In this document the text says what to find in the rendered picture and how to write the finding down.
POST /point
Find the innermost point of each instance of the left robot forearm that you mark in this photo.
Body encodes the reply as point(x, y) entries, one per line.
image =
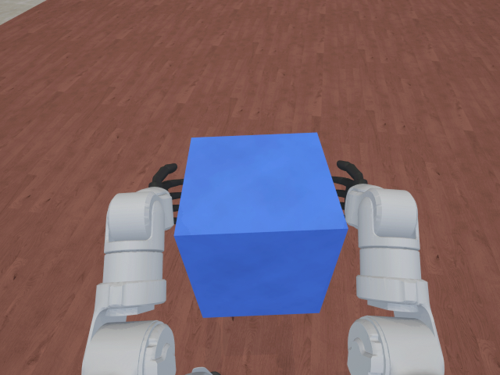
point(133, 265)

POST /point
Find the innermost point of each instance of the robot left upper arm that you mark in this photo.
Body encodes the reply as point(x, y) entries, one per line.
point(131, 348)

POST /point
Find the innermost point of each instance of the right robot forearm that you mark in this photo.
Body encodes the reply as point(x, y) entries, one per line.
point(388, 233)

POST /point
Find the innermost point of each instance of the carton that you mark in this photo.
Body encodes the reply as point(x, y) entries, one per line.
point(259, 226)

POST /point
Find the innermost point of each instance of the robot right upper arm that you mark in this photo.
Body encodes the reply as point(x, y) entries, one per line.
point(385, 345)

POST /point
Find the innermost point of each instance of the left robot hand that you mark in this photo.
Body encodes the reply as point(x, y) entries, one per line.
point(157, 181)

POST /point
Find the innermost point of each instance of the right robot hand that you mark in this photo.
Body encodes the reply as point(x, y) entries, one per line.
point(354, 173)

